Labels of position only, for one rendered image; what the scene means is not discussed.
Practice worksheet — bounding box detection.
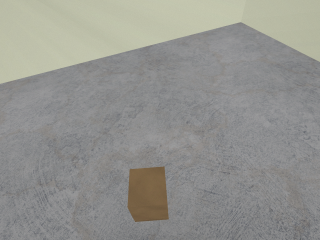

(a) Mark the carton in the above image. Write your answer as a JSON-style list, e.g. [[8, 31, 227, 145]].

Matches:
[[127, 166, 169, 222]]

